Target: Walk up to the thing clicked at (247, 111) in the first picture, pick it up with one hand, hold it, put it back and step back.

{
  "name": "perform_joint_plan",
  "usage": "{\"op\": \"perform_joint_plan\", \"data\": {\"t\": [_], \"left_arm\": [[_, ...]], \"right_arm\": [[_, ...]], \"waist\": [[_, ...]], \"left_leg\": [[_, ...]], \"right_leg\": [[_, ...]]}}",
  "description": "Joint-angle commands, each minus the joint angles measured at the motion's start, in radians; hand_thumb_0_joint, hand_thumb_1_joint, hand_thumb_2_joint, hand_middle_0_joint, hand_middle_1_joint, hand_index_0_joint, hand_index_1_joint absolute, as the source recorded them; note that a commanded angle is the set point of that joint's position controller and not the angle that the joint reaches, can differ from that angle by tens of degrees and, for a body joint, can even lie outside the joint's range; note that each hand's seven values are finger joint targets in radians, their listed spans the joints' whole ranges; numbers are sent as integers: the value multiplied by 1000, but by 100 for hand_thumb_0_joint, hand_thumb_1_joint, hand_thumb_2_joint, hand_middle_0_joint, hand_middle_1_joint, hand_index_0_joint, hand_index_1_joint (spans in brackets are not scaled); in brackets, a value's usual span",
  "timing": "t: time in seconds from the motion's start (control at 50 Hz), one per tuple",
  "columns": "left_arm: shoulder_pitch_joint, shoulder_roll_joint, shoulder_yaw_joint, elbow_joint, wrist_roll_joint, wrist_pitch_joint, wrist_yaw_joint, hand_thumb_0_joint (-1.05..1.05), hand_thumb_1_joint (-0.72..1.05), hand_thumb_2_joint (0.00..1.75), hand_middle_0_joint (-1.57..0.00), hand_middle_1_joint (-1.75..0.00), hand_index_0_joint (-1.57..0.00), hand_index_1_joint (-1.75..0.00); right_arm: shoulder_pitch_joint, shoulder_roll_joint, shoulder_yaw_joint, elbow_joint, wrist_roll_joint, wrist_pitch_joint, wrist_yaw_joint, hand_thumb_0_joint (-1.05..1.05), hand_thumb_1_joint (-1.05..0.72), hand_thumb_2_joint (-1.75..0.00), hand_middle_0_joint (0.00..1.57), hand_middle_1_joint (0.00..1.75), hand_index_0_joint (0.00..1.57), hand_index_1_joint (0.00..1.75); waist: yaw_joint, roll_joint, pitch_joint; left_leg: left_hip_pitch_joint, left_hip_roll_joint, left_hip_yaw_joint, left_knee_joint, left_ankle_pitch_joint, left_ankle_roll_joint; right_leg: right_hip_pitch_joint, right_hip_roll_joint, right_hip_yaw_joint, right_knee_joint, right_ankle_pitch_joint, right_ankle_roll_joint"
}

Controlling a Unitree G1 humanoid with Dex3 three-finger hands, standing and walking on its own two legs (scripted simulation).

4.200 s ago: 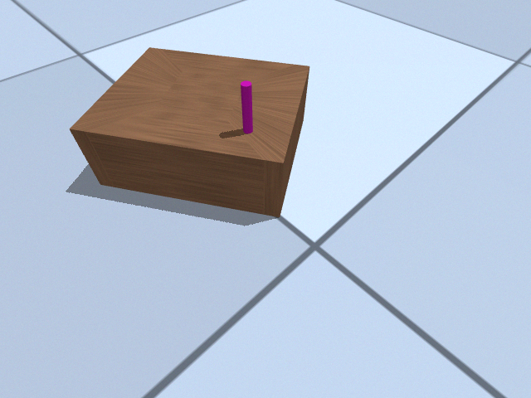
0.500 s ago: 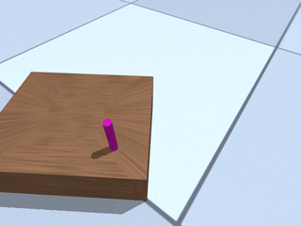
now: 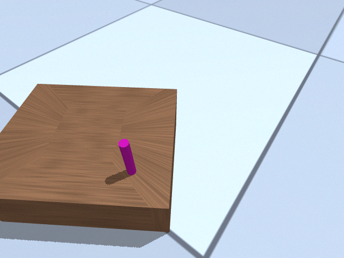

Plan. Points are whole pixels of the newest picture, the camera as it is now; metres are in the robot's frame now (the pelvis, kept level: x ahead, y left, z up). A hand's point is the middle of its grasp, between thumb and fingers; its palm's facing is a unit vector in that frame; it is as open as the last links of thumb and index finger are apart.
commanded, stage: stand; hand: left
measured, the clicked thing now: (128, 158) +0.55 +0.22 -0.31
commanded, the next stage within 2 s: none
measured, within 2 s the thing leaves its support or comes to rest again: neither
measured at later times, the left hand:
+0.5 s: hand out of the picture +0.11 +0.25 -0.15, palm faces +0.00 -0.94 -0.34, open 7.4 cm
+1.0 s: hand out of the picture +0.10 +0.25 -0.16, palm faces +0.00 -0.94 -0.34, open 7.4 cm
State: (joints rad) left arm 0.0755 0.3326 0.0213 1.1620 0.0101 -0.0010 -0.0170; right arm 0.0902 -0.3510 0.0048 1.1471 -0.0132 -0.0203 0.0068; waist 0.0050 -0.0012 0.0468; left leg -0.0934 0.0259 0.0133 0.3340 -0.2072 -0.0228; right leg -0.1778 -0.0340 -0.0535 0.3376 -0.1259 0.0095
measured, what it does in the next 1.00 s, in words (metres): stands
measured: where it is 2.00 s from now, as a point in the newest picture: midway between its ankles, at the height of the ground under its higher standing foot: outside the picture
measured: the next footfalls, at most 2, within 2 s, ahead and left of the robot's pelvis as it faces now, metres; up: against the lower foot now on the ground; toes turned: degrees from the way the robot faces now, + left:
none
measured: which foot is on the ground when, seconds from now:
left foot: down 0.00-1.00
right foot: down 0.00-1.00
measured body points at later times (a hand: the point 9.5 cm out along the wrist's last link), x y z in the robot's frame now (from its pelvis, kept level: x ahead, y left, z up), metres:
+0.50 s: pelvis +0.02 +0.00 +0.00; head +0.03 +0.00 +0.45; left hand +0.11 +0.30 -0.13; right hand +0.10 -0.30 -0.14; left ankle -0.01 +0.13 -0.75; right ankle +0.04 -0.12 -0.75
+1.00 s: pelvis +0.02 +0.00 +0.00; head +0.03 +0.00 +0.45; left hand +0.10 +0.30 -0.13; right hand +0.10 -0.30 -0.13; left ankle -0.01 +0.13 -0.75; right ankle +0.04 -0.12 -0.75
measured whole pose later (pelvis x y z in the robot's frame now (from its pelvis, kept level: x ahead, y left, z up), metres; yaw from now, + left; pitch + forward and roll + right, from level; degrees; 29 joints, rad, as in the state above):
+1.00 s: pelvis +0.02 +0.00 +0.00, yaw +1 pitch -2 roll +0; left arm 0.09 0.34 0.01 1.16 0.01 -0.01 -0.01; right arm 0.11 -0.36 0.01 1.13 -0.01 -0.01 0.01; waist 0.00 0.01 0.04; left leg -0.05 0.03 0.00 0.30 -0.22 -0.03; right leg -0.14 -0.03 -0.06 0.33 -0.15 0.01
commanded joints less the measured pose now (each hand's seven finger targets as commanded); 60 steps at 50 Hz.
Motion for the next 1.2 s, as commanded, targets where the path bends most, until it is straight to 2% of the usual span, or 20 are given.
{"op": "perform_joint_plan", "data": {"t": [0.0,0.06,0.1,0.22,0.24,0.26,0.34,0.44,0.58,0.66,0.72,0.76,0.84,0.98,1.02,1.06,1.12,1.16,1.18], "left_arm": [[-47,221,25,-56,0,-29,18,0,90,90,-20,-30,-20,-30],[-45,224,22,-58,0,-33,19,0,90,90,-20,-30,-20,-30],[-45,223,20,-60,-3,-35,19,0,90,90,-20,-30,-20,-30],[-47,226,20,-59,-5,-32,20,0,90,90,-20,-30,-20,-30],[-48,224,21,-58,-4,-32,20,0,90,90,-20,-30,-20,-30],[-45,224,19,-57,-7,-31,20,0,90,90,-20,-30,-20,-30],[-42,222,20,-57,-4,-33,22,0,90,90,-20,-30,-20,-30],[-48,219,19,-61,-6,-33,23,0,90,90,-20,-30,-20,-30],[-45,227,22,-58,-5,-31,25,0,90,90,-20,-30,-20,-30],[-45,228,23,-63,-3,-33,26,0,90,90,-20,-30,-20,-30],[-43,225,21,-62,-3,-34,26,0,90,90,-20,-30,-20,-30],[-45,232,25,-63,-4,-34,26,0,90,90,-20,-30,-20,-30],[-41,231,24,-65,-3,-30,24,0,90,90,-20,-30,-20,-30],[-30,226,22,-65,-4,-31,23,0,90,90,-20,-30,-20,-30],[-32,234,24,-67,-5,-31,24,0,90,90,-20,-30,-20,-30],[-32,232,22,-70,-4,-31,24,0,90,90,-20,-30,-20,-30],[-27,232,21,-69,-3,-31,24,0,90,90,-20,-30,-20,-30],[-23,233,21,-66,-3,-29,25,0,90,90,-20,-30,-20,-30],[-24,231,21,-66,-3,-29,23,0,90,90,-20,-30,-20,-30]], "right_arm": [[-51,-214,-43,-58,0,-11,-12,0,-90,-90,20,30,20,30],[-35,-212,-42,-58,2,-12,-10,0,-90,-90,20,30,20,30],[-39,-211,-40,-60,1,-14,-10,0,-90,-90,20,30,20,30],[-31,-215,-39,-55,3,-13,-12,0,-90,-90,20,30,20,30],[-28,-219,-40,-54,2,-14,-13,0,-90,-90,20,30,20,30],[-28,-214,-36,-53,3,-15,-13,0,-90,-90,20,30,20,30],[-27,-220,-40,-55,5,-14,-16,0,-90,-90,20,30,20,30],[-17,-220,-37,-53,4,-11,-18,0,-90,-90,20,30,20,30],[-33,-212,-37,-61,5,-7,-17,0,-90,-90,20,30,20,30],[-32,-216,-40,-66,4,-7,-17,0,-90,-90,20,30,20,30],[-37,-210,-38,-70,5,-6,-16,0,-90,-90,20,30,20,30],[-27,-211,-38,-71,3,-8,-16,0,-90,-90,20,30,20,30],[-29,-211,-37,-72,3,-7,-16,0,-90,-90,20,30,20,30],[-20,-215,-36,-69,4,-9,-15,0,-90,-90,20,30,20,30],[-17,-212,-37,-70,2,-9,-15,0,-90,-90,20,30,20,30],[-12,-217,-39,-70,1,-9,-16,0,-90,-90,20,30,20,30],[-9,-213,-36,-68,1,-10,-16,0,-90,-90,20,30,20,30],[-12,-212,-36,-69,2,-8,-16,0,-90,-90,20,30,20,30],[-13,-214,-36,-69,2,-7,-17,0,-90,-90,20,30,20,30]], "waist": [[4,19,-72],[-1,-2,-73],[-4,2,-77],[-2,3,-89],[-4,2,-98],[-1,11,-95],[-3,-1,-116],[-8,10,-105],[-4,3,-83],[-7,3,-98],[-4,11,-77],[-7,4,-90],[-2,9,-72],[-2,17,-78],[-3,-5,-68],[-4,4,-88],[-3,7,-85],[-1,2,-70],[-1,-4,-65]], "left_leg": [[-80,111,-91,-91,36,35],[-73,109,-89,-85,48,36],[-55,111,-87,-76,99,34],[-46,112,-86,-84,117,28],[-44,119,-86,-78,158,32],[-43,114,-87,-85,160,27],[-11,122,-81,-67,248,31],[-7,122,-71,-62,270,27],[-10,117,-78,-81,188,25],[-3,120,-75,-72,205,30],[-11,115,-74,-77,168,29],[-12,119,-76,-78,187,30],[-23,116,-80,-91,146,30],[-15,115,-79,-88,150,32],[-21,114,-80,-90,140,31],[-10,119,-81,-85,171,32],[-20,118,-80,-88,162,32],[-25,114,-83,-94,133,31],[-21,114,-79,-88,141,34]], "right_leg": [[82,-111,114,-53,-4,-23],[83,-111,114,-60,2,-21],[84,-117,115,-53,70,-23],[102,-114,103,-41,85,-22],[120,-121,106,-32,134,-27],[115,-116,103,-35,127,-23],[135,-120,93,-20,213,-25],[138,-121,94,-25,241,-25],[118,-115,92,-51,157,-20],[130,-120,95,-48,191,-24],[112,-119,96,-57,160,-20],[138,-121,96,-48,183,-26],[113,-114,94,-54,115,-22],[115,-117,99,-58,135,-23],[109,-115,99,-58,108,-23],[119,-118,99,-47,139,-28],[129,-120,99,-48,143,-25],[112,-112,90,-54,102,-22],[105,-118,99,-55,126,-23]]}}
